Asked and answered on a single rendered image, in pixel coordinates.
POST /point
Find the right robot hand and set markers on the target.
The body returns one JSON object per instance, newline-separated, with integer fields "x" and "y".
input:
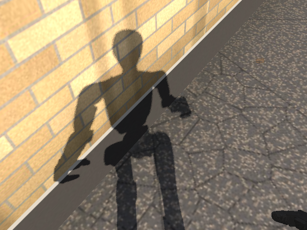
{"x": 296, "y": 219}

